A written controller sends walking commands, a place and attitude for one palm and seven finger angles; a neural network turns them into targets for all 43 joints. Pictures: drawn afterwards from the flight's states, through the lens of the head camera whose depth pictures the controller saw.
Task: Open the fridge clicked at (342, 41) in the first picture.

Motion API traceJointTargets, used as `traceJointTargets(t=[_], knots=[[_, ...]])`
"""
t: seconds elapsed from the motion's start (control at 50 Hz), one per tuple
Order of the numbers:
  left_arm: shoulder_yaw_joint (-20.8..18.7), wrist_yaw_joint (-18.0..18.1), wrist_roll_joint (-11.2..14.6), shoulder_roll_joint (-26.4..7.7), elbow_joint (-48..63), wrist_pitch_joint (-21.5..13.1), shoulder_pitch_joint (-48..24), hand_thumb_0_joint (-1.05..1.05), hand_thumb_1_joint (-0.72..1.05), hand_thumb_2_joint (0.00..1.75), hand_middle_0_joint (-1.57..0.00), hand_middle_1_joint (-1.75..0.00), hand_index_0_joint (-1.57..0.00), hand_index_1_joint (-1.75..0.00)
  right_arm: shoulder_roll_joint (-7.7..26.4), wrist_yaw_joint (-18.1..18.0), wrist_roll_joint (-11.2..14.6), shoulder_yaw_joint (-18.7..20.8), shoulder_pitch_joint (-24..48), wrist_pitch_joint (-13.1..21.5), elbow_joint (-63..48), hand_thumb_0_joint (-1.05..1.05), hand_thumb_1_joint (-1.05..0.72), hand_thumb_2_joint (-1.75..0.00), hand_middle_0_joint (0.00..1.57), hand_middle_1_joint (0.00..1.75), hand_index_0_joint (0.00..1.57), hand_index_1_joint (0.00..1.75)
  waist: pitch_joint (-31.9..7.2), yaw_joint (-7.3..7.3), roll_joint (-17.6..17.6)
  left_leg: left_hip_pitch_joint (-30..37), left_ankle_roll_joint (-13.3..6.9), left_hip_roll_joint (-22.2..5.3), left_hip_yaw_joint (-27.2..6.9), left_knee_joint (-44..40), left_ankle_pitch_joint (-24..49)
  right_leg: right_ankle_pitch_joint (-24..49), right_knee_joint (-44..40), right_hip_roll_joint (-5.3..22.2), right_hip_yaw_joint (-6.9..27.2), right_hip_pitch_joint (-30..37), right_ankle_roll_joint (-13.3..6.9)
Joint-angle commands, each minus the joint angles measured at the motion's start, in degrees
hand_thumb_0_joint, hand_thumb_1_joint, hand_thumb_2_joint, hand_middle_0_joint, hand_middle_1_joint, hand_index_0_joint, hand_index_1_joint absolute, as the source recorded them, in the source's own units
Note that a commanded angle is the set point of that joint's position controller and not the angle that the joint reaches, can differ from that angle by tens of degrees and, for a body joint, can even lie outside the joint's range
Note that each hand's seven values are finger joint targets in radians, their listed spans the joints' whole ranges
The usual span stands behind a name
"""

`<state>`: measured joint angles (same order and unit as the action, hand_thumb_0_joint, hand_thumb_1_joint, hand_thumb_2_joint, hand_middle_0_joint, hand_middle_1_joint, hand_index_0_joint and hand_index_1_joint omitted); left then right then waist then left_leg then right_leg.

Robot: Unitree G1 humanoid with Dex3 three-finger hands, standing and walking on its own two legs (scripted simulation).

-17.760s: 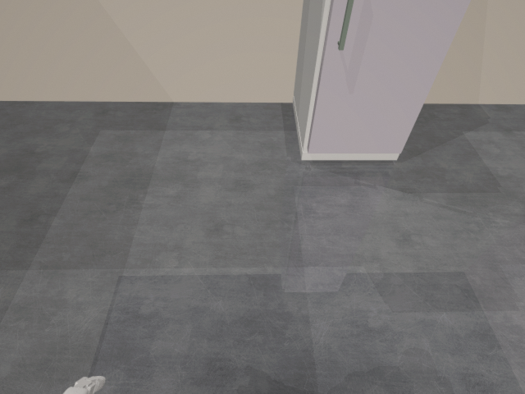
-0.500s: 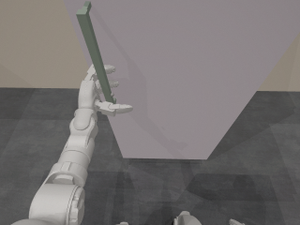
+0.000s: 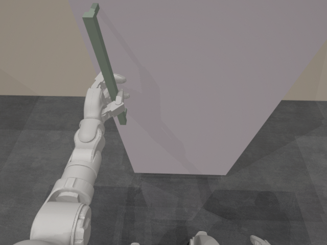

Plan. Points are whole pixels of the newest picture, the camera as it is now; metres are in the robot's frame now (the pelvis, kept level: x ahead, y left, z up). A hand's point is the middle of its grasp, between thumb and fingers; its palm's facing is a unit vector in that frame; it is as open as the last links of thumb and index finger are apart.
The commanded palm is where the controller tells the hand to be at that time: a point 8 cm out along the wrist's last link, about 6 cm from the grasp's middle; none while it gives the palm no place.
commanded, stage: grip the handle and tug to test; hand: left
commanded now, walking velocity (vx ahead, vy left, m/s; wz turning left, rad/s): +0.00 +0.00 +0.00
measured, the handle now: (112, 78) +0.49 +0.14 +0.12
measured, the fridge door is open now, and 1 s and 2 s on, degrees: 0 7 34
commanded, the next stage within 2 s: pull the door a little, standing still in 0.66 s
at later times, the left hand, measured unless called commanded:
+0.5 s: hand (121, 105) +0.43 +0.11 +0.09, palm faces -0.02 -1.00 -0.02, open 5.5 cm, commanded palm +0.38 +0.15 +0.09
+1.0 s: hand (120, 124) +0.37 +0.11 +0.09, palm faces -0.07 -1.00 -0.01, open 5.6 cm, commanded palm +0.32 +0.16 +0.09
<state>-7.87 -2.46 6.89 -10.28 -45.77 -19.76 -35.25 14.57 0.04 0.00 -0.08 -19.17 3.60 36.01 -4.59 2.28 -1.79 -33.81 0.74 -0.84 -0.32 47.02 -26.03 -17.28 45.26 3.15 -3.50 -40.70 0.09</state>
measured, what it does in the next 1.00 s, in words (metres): stands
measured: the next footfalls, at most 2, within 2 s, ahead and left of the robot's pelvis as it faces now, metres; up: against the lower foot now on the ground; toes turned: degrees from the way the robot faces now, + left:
none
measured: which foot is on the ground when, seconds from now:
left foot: down 0.00-1.00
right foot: down 0.00-1.00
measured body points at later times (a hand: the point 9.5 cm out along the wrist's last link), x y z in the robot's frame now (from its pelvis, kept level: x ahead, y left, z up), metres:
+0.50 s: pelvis +0.01 +0.00 +0.00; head +0.08 -0.01 +0.45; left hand +0.42 +0.17 +0.09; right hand +0.09 -0.25 -0.12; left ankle -0.03 +0.13 -0.70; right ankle +0.05 -0.12 -0.70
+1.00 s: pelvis +0.02 +0.01 +0.01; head +0.07 +0.00 +0.46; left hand +0.37 +0.16 +0.09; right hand +0.16 -0.23 -0.09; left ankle -0.03 +0.13 -0.70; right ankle +0.05 -0.12 -0.70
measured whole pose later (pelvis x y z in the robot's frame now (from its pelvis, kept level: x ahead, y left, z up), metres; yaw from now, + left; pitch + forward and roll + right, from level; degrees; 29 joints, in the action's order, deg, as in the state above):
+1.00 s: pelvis +0.02 +0.01 +0.01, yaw -1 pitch +10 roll +0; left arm -2.3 -3.6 6.8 -6.0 -18.4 -13.3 -11.1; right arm 12.7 0.5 0.2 -0.7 -15.4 2.4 31.3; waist -5.2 0.4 -1.9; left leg -25.9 0.1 -0.9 0.9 42.2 -26.3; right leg -17.7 41.5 2.8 -2.4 -33.7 0.9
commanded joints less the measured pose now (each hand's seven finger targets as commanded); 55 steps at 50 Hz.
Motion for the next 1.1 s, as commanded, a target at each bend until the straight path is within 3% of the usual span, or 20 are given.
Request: traceJointTargets(t=[0.0, 0.04, 0.08, 0.18, 0.22, 0.3, 0.36, 0.44, 0.48, 0.58, 0.72, 0.74, 0.76, 0.78, 0.84, 0.88, 1.02, 1.04, 1.06, 1.08], knots=[[2.8, -2.2, -0.8, -2.5, 13.9, -4.1, -23.0, 0.00, 0.90, 0.90, -0.45, -1.40, -0.45, -1.40, 7.1, -0.3, 0.0, 2.8, -3.7, 2.1, -5.8, 0.00, -0.90, -0.90, 0.20, 0.30, 0.20, 0.30, -22.2, 2.93, 3.5, 3.4, -1.0, 1.9, 0.5, -6.5, 20.0, 19.7, -2.5, -3.3, 0.4, 19.7, -1.4], [3.4, -2.2, -1.0, -2.1, 13.8, -4.0, -24.2, 0.00, 0.90, 0.90, -0.45, -1.40, -0.45, -1.40, 7.1, -0.2, 0.1, 2.4, -3.5, 2.0, -5.7, 0.00, -0.90, -0.90, 0.20, 0.30, 0.20, 0.30, -21.4, 2.93, -0.1, 4.3, -0.7, 1.9, 0.3, -6.4, 20.6, 18.9, -2.3, -3.2, 0.2, 18.1, -1.7], [2.6, -2.1, -0.9, -2.9, 13.5, -4.1, -24.3, 0.00, 0.90, 0.90, -0.45, -1.40, -0.45, -1.40, 7.2, -0.3, 0.0, 2.7, -3.7, 1.9, -5.6, 0.00, -0.90, -0.90, 0.20, 0.30, 0.20, 0.30, -21.4, 3.06, 2.8, 3.5, -0.9, 1.9, 0.3, -6.5, 19.2, 18.4, -2.5, -3.3, 0.3, 18.7, -1.5], [1.3, -2.3, -0.8, -4.3, 12.8, -3.7, -23.4, 0.00, 0.90, 0.90, -0.45, -1.40, -0.45, -1.40, 7.3, -0.4, 0.0, 2.6, -3.8, 1.7, -5.5, 0.00, -0.90, -0.90, 0.20, 0.30, 0.20, 0.30, -21.5, 2.74, 3.6, 2.6, -0.9, 2.0, 0.4, -6.8, 18.9, 18.9, -2.5, -3.2, 0.4, 20.0, -1.5], [0.7, -2.3, -0.7, -4.9, 13.4, -3.8, -23.5, 0.00, 0.90, 0.90, -0.45, -1.40, -0.45, -1.40, 7.3, -0.5, 0.0, 2.5, -3.5, 1.7, -5.9, 0.00, -0.90, -0.90, 0.20, 0.30, 0.20, 0.30, -21.8, 2.49, 1.7, 2.8, -1.0, 2.3, 0.6, -6.7, 19.2, 19.0, -2.6, -3.2, 0.6, 20.4, -1.6], [2.1, -2.7, -0.3, -2.4, 16.2, -3.7, -18.4, 0.00, 0.90, 0.90, -0.45, -1.40, -0.45, -1.40, 6.8, -0.1, 0.1, 2.6, -3.0, 1.8, -6.8, 0.00, -0.90, -0.90, 0.20, 0.30, 0.20, 0.30, -23.0, 1.54, 0.9, 3.9, -0.8, 2.0, 1.0, -7.0, 21.3, 20.5, -2.6, -3.2, 0.5, 21.1, -1.7], [1.2, -2.7, 0.1, -3.0, 17.8, -3.3, -13.0, 0.00, 0.90, 0.90, -0.45, -1.40, -0.45, -1.40, 6.8, 0.2, 0.1, 2.6, -2.9, 1.9, -7.6, 0.00, -0.90, -0.90, 0.20, 0.30, 0.20, 0.30, -22.9, 0.40, 2.4, 3.7, -0.7, 1.7, 1.0, -7.3, 23.9, 22.1, -2.4, -3.2, 0.4, 22.6, -1.7], [3.0, -2.6, 0.0, -1.4, 21.7, -3.0, -11.2, 0.00, 0.90, 0.90, -0.45, -1.40, -0.45, -1.40, 6.7, 0.4, 0.3, 2.6, -2.2, 2.0, -8.4, 0.00, -0.90, -0.90, 0.20, 0.30, 0.20, 0.30, -21.6, 0.62, 1.6, 4.5, -0.7, 1.4, 1.0, -7.7, 24.3, 21.6, -2.8, -3.3, 0.1, 22.1, -1.7], [1.9, -2.3, 0.1, -2.4, 24.6, -2.8, -7.4, 0.00, 0.90, 0.90, -0.45, -1.40, -0.45, -1.40, 6.6, 0.5, 0.1, 2.9, -2.4, 2.0, -8.7, 0.00, -0.90, -0.90, 0.20, 0.30, 0.20, 0.30, -23.9, -0.27, 2.4, 5.1, -0.8, 1.3, 1.4, -7.5, 26.9, 24.1, -2.6, -3.3, 0.5, 24.2, -1.7], [2.7, -2.3, 0.2, -1.5, 29.2, -1.4, -0.7, 0.00, 0.90, 0.90, -0.45, -1.40, -0.45, -1.40, 6.2, 0.6, 0.3, 3.0, -1.8, 2.0, -9.4, 0.00, -0.90, -0.90, 0.20, 0.30, 0.20, 0.30, -22.7, -0.86, 3.3, 5.5, -0.9, 0.9, 1.7, -8.0, 30.1, 27.0, -3.0, -3.1, 0.4, 25.8, -1.6], [6.2, -1.1, -0.7, 0.9, 35.4, 0.2, -0.9, 0.00, 0.90, 0.90, -0.45, -1.40, -0.45, -1.40, 5.8, 0.3, 0.1, 3.0, -0.6, 2.0, -9.5, 0.00, -0.90, -0.90, 0.20, 0.30, 0.20, 0.30, -20.5, 0.45, 1.8, 8.5, -0.5, 0.8, 1.1, -8.0, 32.0, 26.7, -3.6, -3.0, -0.1, 24.0, -1.4], [5.6, -0.9, -0.9, 0.5, 35.2, 0.4, -0.3, 0.00, 0.90, 0.90, -0.45, -1.40, -0.45, -1.40, 5.6, 0.2, 0.0, 3.0, -0.7, 2.0, -9.2, 0.00, -0.90, -0.90, 0.20, 0.30, 0.20, 0.30, -20.7, 0.22, 1.5, 8.6, -0.4, 0.8, 1.0, -7.8, 32.3, 26.8, -3.5, -2.9, -0.2, 24.1, -1.4], [2.6, -0.5, -1.2, -3.0, 32.4, 0.8, -1.6, 0.00, 0.90, 0.90, -0.45, -1.40, -0.45, -1.40, 6.0, -0.2, 0.0, 2.9, -1.0, 1.6, -8.3, 0.00, -0.90, -0.90, 0.20, 0.30, 0.20, 0.30, -19.4, 0.54, 3.9, 7.5, -0.4, 0.9, 0.9, -7.8, 30.5, 26.6, -3.5, -2.9, -0.1, 23.9, -1.4], [1.6, -0.6, -1.5, -3.9, 33.4, 0.6, -0.3, 0.00, 0.90, 0.90, -0.45, -1.40, -0.45, -1.40, 5.9, -0.3, -0.2, 2.9, -0.6, 1.4, -8.6, 0.00, -0.90, -0.90, 0.20, 0.30, 0.20, 0.30, -20.1, -0.25, 3.2, 6.8, -0.5, 1.2, 1.2, -8.1, 29.7, 26.9, -3.2, -2.7, 0.1, 25.0, -1.4], [3.8, -1.7, -0.6, -0.8, 35.3, 1.1, 6.1, 0.00, 0.90, 0.90, -0.45, -1.40, -0.45, -1.40, 5.0, -0.2, 0.2, 2.3, 1.6, 1.4, -10.2, 0.00, -0.90, -0.90, 0.20, 0.30, 0.20, 0.30, -19.8, -1.52, 1.1, 7.5, -0.3, 1.3, 1.4, -8.7, 30.7, 26.5, -3.6, -2.4, -0.1, 26.2, -1.7], [4.3, -2.3, 0.3, -0.2, 37.6, 1.5, 9.8, 0.00, 0.90, 0.90, -0.45, -1.40, -0.45, -1.40, 5.0, 0.0, 0.2, 2.1, 2.6, 1.4, -11.3, 0.00, -0.90, -0.90, 0.20, 0.30, 0.20, 0.30, -19.4, -2.06, 4.0, 7.1, -0.5, 1.3, 1.4, -9.4, 29.3, 26.3, -4.0, -2.4, -0.2, 27.4, -1.6], [6.2, -2.2, 0.5, 0.7, 50.4, 2.9, 26.6, 0.00, 0.90, 0.90, -0.45, -1.40, -0.45, -1.40, 4.2, 0.4, 0.4, 1.6, 6.5, 1.3, -15.2, 0.00, -0.90, -0.90, 0.20, 0.30, 0.20, 0.30, -17.5, -4.22, 3.8, 7.7, -0.6, 1.2, 1.8, -10.5, 28.3, 26.0, -4.6, -2.1, -0.2, 30.0, -1.8], [6.5, -1.7, 0.0, 0.1, 51.1, 3.2, 21.9, 0.00, 0.90, 0.90, -0.45, -1.40, -0.45, -1.40, 4.3, 0.1, 0.4, 1.4, 6.9, 1.2, -14.9, 0.00, -0.90, -0.90, 0.20, 0.30, 0.20, 0.30, -15.6, -2.68, 2.5, 7.9, -0.5, 1.3, 1.9, -10.4, 26.2, 25.0, -5.0, -2.1, -0.2, 28.1, -1.6], [4.0, 1.7, -4.0, -10.6, 59.6, 2.9, 7.4, 0.00, 0.90, 0.90, -0.45, -1.40, -0.45, -1.40, 3.4, -3.2, 1.4, 0.8, 7.2, -0.6, -14.3, 0.00, -0.90, -0.90, 0.20, 0.30, 0.20, 0.30, -17.2, -0.38, 5.1, 12.7, -2.0, 0.4, 0.9, -12.7, 18.9, 22.0, -11.4, 2.9, 5.0, 34.9, -1.8], [5.5, 3.4, -4.0, -5.7, 54.1, 4.6, 15.3, 0.00, 0.90, 0.90, -0.45, -1.40, -0.45, -1.40, 2.8, -5.0, 0.8, 0.5, 8.3, -1.6, -13.6, 0.00, -0.90, -0.90, 0.20, 0.30, 0.20, 0.30, -13.3, -0.25, 7.0, 13.9, -2.3, 0.8, 0.9, -12.7, 16.6, 19.4, -14.6, 4.6, 5.4, 33.0, -2.3]])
